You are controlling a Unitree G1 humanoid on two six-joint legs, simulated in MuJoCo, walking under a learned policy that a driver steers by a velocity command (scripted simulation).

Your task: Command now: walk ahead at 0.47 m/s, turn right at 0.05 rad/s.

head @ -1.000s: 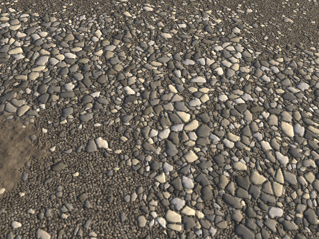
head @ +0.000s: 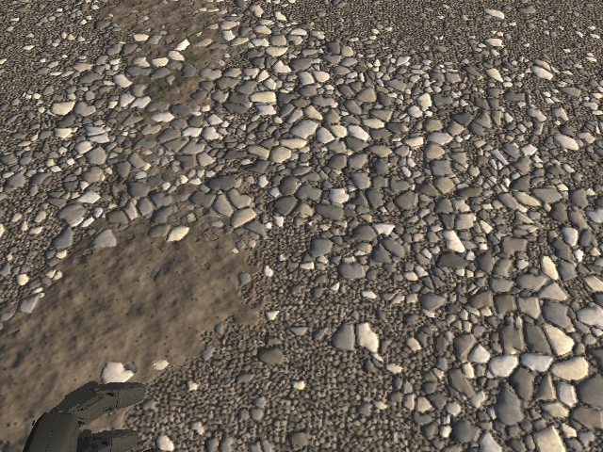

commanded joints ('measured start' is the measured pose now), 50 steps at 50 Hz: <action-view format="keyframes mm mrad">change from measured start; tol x32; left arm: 1 416 286 89 43 14 0 5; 44 -25 58 11 -149 -17 71 -22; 50 369 347 113 -77 -21 89 16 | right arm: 1 118 -9 12 -86 -10 -17 6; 17 -427 -54 17 -237 -6 -90 42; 50 -21 -24 6 -136 -33 -57 19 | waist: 1 135 -238 -434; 5 122 28 -37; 22 12 -84 -106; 24 37 388 -329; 43 -15 48 59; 50 106 -260 -339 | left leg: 1 -611 -40 44 840 273 -49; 22 -206 92 56 27 407 -43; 25 145 453 -639 -151 -124 159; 30 -185 279 -88 -219 359 89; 43 -52 301 269 -237 697 74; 47 -2 299 343 64 1259 34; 49 -355 227 361 565 855 -34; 50 -792 17 250 901 -82 -87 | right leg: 1 922 -381 672 -30 -235 -312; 19 264 -185 401 -195 -149 -117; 26 -313 -65 187 796 -434 43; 45 -124 -76 -33 144 -80 -14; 48 300 31 -74 68 -101 -104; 50 921 -347 713 -30 -261 -356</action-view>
